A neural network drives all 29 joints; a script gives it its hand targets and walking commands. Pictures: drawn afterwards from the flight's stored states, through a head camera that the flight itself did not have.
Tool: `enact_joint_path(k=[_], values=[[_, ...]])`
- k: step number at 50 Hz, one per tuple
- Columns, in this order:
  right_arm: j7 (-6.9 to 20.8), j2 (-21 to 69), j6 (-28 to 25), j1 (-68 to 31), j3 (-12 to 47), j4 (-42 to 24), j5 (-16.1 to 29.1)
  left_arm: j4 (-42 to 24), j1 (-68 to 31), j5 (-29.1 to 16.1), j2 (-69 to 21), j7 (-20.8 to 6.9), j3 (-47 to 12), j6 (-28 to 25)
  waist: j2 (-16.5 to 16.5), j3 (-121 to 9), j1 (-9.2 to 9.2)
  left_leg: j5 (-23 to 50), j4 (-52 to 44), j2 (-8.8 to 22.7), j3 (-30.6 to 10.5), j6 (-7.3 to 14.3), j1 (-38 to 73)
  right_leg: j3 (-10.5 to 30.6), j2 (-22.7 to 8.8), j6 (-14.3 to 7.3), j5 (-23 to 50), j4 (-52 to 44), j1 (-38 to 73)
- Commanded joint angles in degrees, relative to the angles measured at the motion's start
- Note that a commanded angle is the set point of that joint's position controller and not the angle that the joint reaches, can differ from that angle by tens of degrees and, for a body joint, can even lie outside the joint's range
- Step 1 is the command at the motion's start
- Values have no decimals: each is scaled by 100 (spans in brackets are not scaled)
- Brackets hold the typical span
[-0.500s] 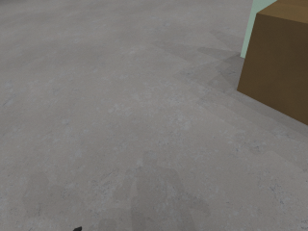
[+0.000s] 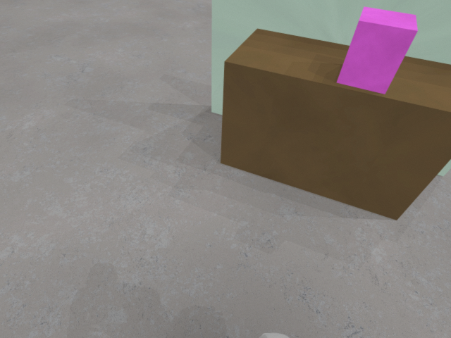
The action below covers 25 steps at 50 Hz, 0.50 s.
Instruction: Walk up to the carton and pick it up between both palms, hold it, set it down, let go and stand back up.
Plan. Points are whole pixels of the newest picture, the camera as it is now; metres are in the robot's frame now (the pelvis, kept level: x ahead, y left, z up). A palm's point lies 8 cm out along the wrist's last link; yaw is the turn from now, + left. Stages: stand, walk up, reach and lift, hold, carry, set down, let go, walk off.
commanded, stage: walk up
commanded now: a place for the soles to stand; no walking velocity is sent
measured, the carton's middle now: (374, 50) +1.19 -0.60 +0.03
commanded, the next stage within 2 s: none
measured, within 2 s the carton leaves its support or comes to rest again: neither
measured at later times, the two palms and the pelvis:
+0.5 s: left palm (178, 244) +0.37 +0.13 -0.13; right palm (394, 308) +0.23 -0.34 -0.12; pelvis +0.24 -0.09 -0.01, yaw -19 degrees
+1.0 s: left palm (237, 157) +0.68 -0.02 -0.12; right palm (388, 278) +0.29 -0.35 -0.12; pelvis +0.46 -0.17 +0.00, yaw -28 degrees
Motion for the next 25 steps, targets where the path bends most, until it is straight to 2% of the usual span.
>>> enact_joint_path(k=[1,4,6,9,11,12,13,14,15,16,17,18,20,21,22,24,25], values=[[40,-732,-222,404,-177,-132,-62,-350,-266,-22,-186,-116,-124,-75,1117,486,-37,329,-1578,1493,-736,777,552,1,-439,-26,655,-487,-1138],[76,-813,-213,562,-163,-70,-96,-475,-926,-22,-354,-146,-249,-99,1080,635,-118,1129,-1586,1533,-55,813,546,-294,-604,-115,1049,-1582,-858],[93,-930,-167,615,-167,-26,-117,-478,-1228,-1,-393,-172,-286,-150,1022,664,-127,1414,-1637,1474,374,786,469,-588,-527,-258,1425,-2318,-236],[95,-1093,2,755,-185,55,-152,-350,-1286,38,-301,-143,-272,-208,1041,758,-79,1558,-1497,1576,588,787,575,-790,-400,-466,1461,-2790,432],[100,-1198,153,741,-203,64,-193,-242,-1063,60,-143,-71,-217,-234,1021,742,70,1729,-1033,1628,643,806,784,-844,-296,-624,945,-3033,757],[110,-1288,231,705,-209,76,-207,-127,-714,75,-15,-7,-153,-250,862,517,259,2112,-328,1586,741,789,803,-933,-126,-722,587,-3194,1269],[146,-1283,298,744,-172,71,-185,42,-132,90,170,91,-48,-276,411,141,532,2281,920,1380,916,681,528,-867,16,-860,483,-3574,2192],[234,-1103,335,1130,-67,37,-141,208,677,56,587,221,128,-273,-177,-698,772,1526,2490,1046,841,515,-71,-415,20,-990,189,-3330,3533],[355,-769,355,1469,27,-205,-1,86,1030,-68,1137,337,319,-222,-1069,-1178,745,-1220,4203,356,419,159,-1732,2211,-1281,-1558,183,-3523,4631],[414,-950,382,1070,-4,-585,159,-96,1058,-413,1349,435,429,-147,-504,-1497,870,-1872,4961,-114,-629,-6,-2523,4154,-1908,-2136,-771,-4585,4614],[453,-1024,347,464,-18,-799,174,-150,800,-495,1246,540,421,-82,-29,-1061,903,-1565,5195,182,-1096,57,-2721,3793,-1878,-2093,-1111,-4903,4066],[462,-869,263,362,27,-842,177,-245,494,-409,1088,604,379,-73,-217,-597,759,-1384,5138,327,-1120,108,-2855,3259,-1836,-1979,-860,-4890,3560],[423,-777,187,646,35,-643,56,-375,-7,-287,535,622,237,-174,-177,-186,306,-1243,4230,533,-1333,100,-2212,2328,-1515,-1813,-539,-4902,2318],[422,-740,199,796,8,-570,12,-406,-89,-247,345,567,198,-244,-94,-160,141,-1324,3845,527,-1334,61,-1790,2064,-1365,-1758,-445,-4913,1835],[433,-709,227,893,-13,-490,-23,-414,-95,-219,270,521,187,-306,-7,-165,82,-1315,3593,455,-1226,24,-1568,1899,-1260,-1755,-386,-4937,1570],[441,-652,279,901,-46,-455,-57,-391,-92,-192,225,451,177,-377,17,-40,29,-1076,2990,377,-1103,-40,-1418,1747,-1146,-1771,-524,-4986,1154],[438,-619,291,841,-50,-443,-53,-367,-105,-174,232,422,172,-381,-37,68,16,-796,2601,351,-1044,-48,-1383,1655,-1037,-1706,-759,-5002,997]])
